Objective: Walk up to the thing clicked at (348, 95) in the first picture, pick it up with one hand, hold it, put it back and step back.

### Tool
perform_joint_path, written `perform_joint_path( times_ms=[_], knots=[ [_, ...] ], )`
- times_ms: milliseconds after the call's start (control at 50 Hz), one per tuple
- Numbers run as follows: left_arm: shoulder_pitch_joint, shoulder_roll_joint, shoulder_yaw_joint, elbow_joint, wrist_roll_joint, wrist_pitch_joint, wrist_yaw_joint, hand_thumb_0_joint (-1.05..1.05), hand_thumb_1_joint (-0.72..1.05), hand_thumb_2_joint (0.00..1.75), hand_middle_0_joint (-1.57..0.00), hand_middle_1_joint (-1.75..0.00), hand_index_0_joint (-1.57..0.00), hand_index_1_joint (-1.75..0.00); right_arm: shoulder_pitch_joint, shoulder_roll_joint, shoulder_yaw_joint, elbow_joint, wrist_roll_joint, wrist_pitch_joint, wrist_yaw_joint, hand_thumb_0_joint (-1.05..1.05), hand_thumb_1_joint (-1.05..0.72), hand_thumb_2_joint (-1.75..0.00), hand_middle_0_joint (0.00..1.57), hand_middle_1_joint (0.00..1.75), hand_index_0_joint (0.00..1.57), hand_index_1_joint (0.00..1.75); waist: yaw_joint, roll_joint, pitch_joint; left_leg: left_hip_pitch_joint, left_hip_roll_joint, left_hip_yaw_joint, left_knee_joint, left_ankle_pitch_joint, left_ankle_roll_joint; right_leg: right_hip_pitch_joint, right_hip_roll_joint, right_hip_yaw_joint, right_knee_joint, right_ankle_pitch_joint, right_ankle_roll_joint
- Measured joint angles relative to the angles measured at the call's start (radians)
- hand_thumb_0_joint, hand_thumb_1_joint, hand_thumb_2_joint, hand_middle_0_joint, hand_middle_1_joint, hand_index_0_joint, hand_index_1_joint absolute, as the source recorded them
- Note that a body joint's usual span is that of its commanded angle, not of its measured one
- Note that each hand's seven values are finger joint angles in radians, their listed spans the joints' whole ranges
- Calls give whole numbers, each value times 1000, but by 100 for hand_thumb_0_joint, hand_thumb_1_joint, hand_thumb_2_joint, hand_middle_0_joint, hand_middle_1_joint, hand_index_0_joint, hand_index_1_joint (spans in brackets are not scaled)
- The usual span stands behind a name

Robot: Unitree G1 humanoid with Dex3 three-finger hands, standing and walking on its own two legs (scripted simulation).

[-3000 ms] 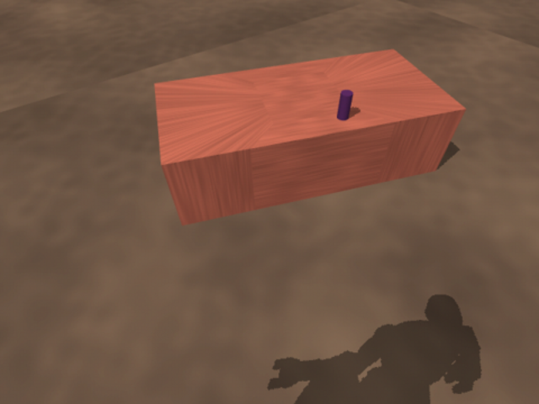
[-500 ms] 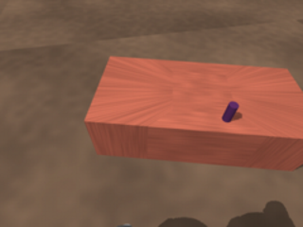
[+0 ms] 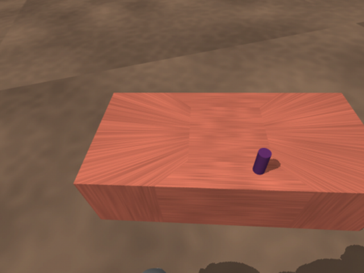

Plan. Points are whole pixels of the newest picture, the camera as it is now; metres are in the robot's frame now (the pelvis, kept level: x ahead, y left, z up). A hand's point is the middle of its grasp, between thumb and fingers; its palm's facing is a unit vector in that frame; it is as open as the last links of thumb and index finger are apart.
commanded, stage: walk up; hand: right
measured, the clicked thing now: (261, 161) +0.63 -0.28 -0.30
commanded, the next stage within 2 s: none
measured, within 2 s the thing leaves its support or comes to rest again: neither
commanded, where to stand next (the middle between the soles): +0.22 -0.01 m, yaw +1 degrees
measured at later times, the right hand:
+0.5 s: hand (324, 258) +0.21 -0.30 -0.12, palm faces -0.06 +0.90 -0.43, open 7.4 cm
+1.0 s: hand (315, 263) +0.21 -0.29 -0.15, palm faces -0.08 +0.93 -0.36, open 7.4 cm
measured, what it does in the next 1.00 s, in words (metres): walks ahead: left foot, then right foot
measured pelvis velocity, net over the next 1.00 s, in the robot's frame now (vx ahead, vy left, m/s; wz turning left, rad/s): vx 0.16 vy -0.03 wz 0.05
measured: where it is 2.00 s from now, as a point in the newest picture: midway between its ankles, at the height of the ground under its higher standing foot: outside the picture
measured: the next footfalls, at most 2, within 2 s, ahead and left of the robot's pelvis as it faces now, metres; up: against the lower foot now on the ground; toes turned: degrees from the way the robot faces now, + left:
left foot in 0.20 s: +0.19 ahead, +0.10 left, +0.00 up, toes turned +3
right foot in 0.56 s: +0.27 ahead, -0.17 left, +0.00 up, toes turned +0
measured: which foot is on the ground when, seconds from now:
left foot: up 0.00-0.18, down 0.20-1.00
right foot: down 0.00-0.24, up 0.26-0.54, down 0.56-1.00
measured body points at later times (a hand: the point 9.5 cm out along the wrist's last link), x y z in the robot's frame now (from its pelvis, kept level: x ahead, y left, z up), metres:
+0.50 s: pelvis +0.13 -0.02 +0.01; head +0.16 -0.01 +0.45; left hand +0.20 +0.30 -0.12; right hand +0.21 -0.35 -0.09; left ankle +0.16 +0.10 -0.72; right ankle +0.23 -0.17 -0.70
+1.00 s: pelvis +0.16 -0.03 +0.01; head +0.17 -0.02 +0.46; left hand +0.24 +0.28 -0.12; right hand +0.21 -0.34 -0.12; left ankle +0.16 +0.09 -0.72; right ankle +0.24 -0.17 -0.72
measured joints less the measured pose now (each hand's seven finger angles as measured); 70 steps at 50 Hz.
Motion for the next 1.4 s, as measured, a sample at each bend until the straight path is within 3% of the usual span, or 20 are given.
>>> perform_joint_path(
  times_ms=[100,200,240,300,340,460,560,600,660,760,820,880,1040,1400],
  knots=[
    [42,6,-9,5,1,1,1,0,90,90,-20,-30,-21,-30,-20,36,9,-17,-8,-3,29,0,-91,-90,21,29,20,30,21,-22,8,-16,-4,40,-216,54,-8,69,13,-16,-67,-15,-10],
    [74,20,-19,10,-3,14,3,1,90,90,-20,-30,-21,-30,-24,54,10,-31,-11,-16,34,0,-91,-90,21,29,20,30,28,-56,5,76,-26,62,-431,151,2,112,3,-32,-31,-92,12],
    [73,21,-24,18,-6,22,9,1,90,90,-20,-30,-21,-30,-33,56,5,-41,-16,-28,25,0,-91,-90,21,30,20,30,21,-85,13,93,-50,77,-425,198,16,86,-25,-12,78,-137,5],
    [45,7,-35,39,-7,42,22,1,90,90,-20,-30,-21,-30,-41,59,5,-69,-5,-35,14,0,-90,-90,21,30,20,30,-4,-85,25,114,-46,70,-395,148,25,-25,10,63,338,-193,-10],
    [26,11,-37,41,-10,43,26,1,91,90,-20,-30,-21,-30,-38,70,13,-77,1,-35,6,0,-90,-90,21,30,20,30,-11,-100,31,152,-45,70,-430,149,20,-89,10,87,407,-165,-13],
    [-29,11,-30,38,-18,29,33,1,91,90,-20,-30,-21,-30,-42,63,27,-70,-6,-12,-5,0,-90,-90,21,30,20,30,-29,-101,43,209,-29,63,-472,136,-3,-159,-37,83,214,-48,14],
    [-74,8,-29,64,-18,12,54,0,91,90,-20,-30,-21,-30,-67,51,33,-48,9,28,-10,0,-90,-90,21,30,20,30,-35,-68,48,169,-3,41,-340,47,-37,-73,-6,70,-4,90,21],
    [-97,-10,-31,82,-11,7,64,0,91,90,-20,-30,-21,-30,-99,48,32,-26,16,53,-17,0,-90,-90,21,30,20,30,-31,-30,56,139,10,9,-261,-30,-20,-83,17,61,32,54,30],
    [-133,-33,-51,96,-7,12,65,0,91,90,-20,-30,-21,-30,-136,51,33,6,18,75,-22,0,-91,-90,21,29,20,30,-26,-7,63,112,-17,-19,-192,-133,-8,-94,14,59,55,43,23],
    [-182,-48,-61,108,2,22,63,0,90,90,-20,-30,-21,-30,-158,61,35,61,12,75,-12,0,-91,-90,21,29,20,30,-20,-4,51,139,-30,-7,-278,-77,-12,-111,-2,56,58,44,28],
    [-204,-42,-57,133,-5,37,64,0,90,90,-20,-30,-21,-30,-158,80,35,100,0,71,-8,0,-91,-90,21,29,20,30,-15,-43,48,172,-53,14,-349,51,-33,-107,-25,77,56,44,36],
    [-208,-50,-59,169,-8,48,60,1,90,90,-20,-30,-21,-30,-144,82,38,133,-6,75,0,0,-91,-90,21,29,20,30,-21,-39,20,186,-48,11,-384,55,-28,-81,-17,73,5,33,38],
    [-219,-35,-61,250,-18,41,57,1,90,90,-20,-30,-21,-30,-142,101,55,210,-9,64,3,0,-91,-90,21,29,20,30,-25,-66,-3,255,-54,1,-492,94,-27,10,-18,63,-139,116,55],
    [-244,-56,-67,342,-15,38,61,1,91,90,-20,-30,-21,-30,-291,108,36,220,7,66,-6,0,-91,-90,21,29,20,30,-2,-49,-7,375,-59,-13,-662,155,-32,125,-22,42,-280,154,65]
  ],
)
